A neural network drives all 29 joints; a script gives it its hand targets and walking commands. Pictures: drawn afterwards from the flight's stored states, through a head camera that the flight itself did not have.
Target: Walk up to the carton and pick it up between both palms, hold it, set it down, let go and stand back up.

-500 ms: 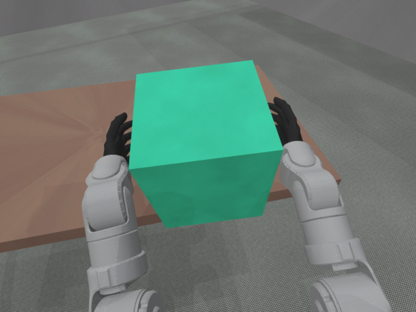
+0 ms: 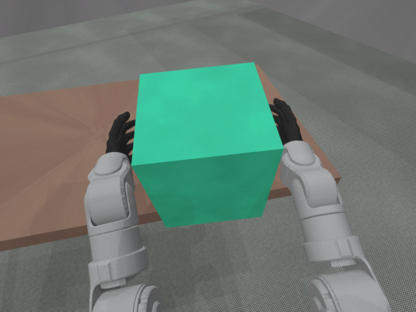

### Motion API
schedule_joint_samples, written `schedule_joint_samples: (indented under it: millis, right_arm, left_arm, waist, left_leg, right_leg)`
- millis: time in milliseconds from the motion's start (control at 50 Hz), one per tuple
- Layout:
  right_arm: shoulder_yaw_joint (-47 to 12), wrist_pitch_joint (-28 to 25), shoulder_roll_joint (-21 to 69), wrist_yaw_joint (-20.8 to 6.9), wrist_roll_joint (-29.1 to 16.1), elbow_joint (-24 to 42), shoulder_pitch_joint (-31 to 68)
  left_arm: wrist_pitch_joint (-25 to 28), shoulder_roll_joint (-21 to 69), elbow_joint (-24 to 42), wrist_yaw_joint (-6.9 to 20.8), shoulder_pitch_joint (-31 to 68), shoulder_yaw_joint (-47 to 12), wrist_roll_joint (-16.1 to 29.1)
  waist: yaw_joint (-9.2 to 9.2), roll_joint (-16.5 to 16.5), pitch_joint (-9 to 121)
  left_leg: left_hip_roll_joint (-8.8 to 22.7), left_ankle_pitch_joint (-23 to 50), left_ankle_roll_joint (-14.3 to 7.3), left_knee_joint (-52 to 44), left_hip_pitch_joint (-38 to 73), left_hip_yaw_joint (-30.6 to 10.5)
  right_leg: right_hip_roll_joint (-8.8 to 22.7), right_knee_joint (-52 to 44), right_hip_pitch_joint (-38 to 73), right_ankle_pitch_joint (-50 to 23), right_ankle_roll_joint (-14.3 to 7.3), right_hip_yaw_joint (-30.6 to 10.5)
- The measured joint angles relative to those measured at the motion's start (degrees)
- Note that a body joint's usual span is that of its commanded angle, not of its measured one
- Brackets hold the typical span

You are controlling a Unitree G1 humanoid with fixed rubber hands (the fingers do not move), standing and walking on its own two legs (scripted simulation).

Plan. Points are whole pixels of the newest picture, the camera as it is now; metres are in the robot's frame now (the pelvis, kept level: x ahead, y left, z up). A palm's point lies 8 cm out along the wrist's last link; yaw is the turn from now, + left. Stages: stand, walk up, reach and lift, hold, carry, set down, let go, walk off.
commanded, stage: hold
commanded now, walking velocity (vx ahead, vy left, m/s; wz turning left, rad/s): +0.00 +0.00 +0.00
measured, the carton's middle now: (206, 152) +0.39 +0.00 +0.12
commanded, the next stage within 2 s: set down in 1.48 s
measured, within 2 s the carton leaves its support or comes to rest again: neither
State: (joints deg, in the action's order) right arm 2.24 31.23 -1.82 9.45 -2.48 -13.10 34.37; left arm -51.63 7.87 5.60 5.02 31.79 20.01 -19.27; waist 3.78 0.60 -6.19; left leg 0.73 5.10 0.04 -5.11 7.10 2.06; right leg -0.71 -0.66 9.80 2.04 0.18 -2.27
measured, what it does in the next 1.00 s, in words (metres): stands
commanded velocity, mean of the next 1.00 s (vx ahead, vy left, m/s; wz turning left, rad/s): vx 0.00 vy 0.00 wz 0.00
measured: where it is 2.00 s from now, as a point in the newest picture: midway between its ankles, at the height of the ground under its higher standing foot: outside the picture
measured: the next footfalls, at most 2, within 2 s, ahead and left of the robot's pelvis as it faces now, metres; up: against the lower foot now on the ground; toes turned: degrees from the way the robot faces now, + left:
none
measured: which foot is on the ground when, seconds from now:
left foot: down 0.00-1.00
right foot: down 0.00-1.00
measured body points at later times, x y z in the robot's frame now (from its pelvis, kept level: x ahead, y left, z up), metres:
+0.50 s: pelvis +0.00 +0.00 +0.00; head +0.00 -0.01 +0.45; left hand +0.35 +0.15 +0.17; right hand +0.37 -0.15 +0.16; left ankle +0.04 +0.12 -0.76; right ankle -0.01 -0.12 -0.76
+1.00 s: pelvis +0.01 +0.00 +0.00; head +0.01 -0.01 +0.45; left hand +0.36 +0.17 +0.16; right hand +0.39 -0.14 +0.16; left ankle +0.04 +0.12 -0.76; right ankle -0.01 -0.12 -0.76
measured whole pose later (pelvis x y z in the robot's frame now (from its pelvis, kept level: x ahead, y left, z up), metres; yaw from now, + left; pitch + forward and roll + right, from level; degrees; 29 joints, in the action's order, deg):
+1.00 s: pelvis +0.01 +0.00 +0.00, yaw +1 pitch -6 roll +0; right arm 0.6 31.2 -1.7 10.7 -4.3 -11.8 34.1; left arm -52.2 6.9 9.1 4.6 29.5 19.1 -18.1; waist 3.1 0.3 -6.6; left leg 0.6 5.0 0.3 -5.1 6.4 1.3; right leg -0.5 -2.5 10.3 1.5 0.0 -1.5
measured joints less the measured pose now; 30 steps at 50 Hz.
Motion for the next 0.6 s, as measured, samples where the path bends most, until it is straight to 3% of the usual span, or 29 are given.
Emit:
schedule_joint_samples:
  millis: [60,160,300,440,600]
  right_arm:
    - [0.6,-0.6,0.2,-0.2,-0.2,-1.8,0.5]
    - [-1.5,-1.0,-0.6,1.0,-2.5,1.9,-0.7]
    - [-2.1,0.5,-0.3,1.1,-2.3,2.8,-1.3]
    - [-1.8,0.0,-0.4,1.0,-2.5,4.9,-3.4]
    - [-0.5,0.2,-0.6,0.2,-1.1,3.1,-1.7]
  left_arm:
    - [0.3,0.2,-1.3,-0.3,0.6,0.6,-0.2]
    - [-0.1,0.5,4.2,-1.3,-1.8,-0.5,1.1]
    - [-1.6,-1.0,5.3,-0.1,-3.5,-1.8,1.1]
    - [-2.2,0.2,7.2,-1.7,-3.9,-2.7,1.3]
    - [-1.1,0.9,3.5,-0.6,-1.0,-1.0,0.1]
  waist:
    - [-0.26,-0.2,0.4]
    - [-0.73,-0.3,0.7]
    - [0.01,-0.4,-1.0]
    - [0.62,0.2,-1.1]
    - [0.04,0.3,-0.3]
  left_leg:
    - [0.0,0.0,0.0,0.0,-0.4,0.2]
    - [-0.1,-0.2,0.0,0.0,-0.9,0.4]
    - [-0.5,-0.2,0.0,0.0,0.4,-0.5]
    - [-0.5,0.2,-0.1,0.0,-0.7,-0.7]
    - [-0.1,0.0,0.0,0.0,0.1,0.1]
  right_leg:
    - [0.0,0.0,-0.5,0.0,-0.1,-0.2]
    - [0.2,-0.8,-0.6,-0.4,0.1,-0.4]
    - [0.5,-1.8,1.4,-0.5,0.2,0.5]
    - [0.5,-1.5,0.3,-0.6,0.2,0.7]
    - [0.1,-1.1,0.6,-0.6,0.1,-0.1]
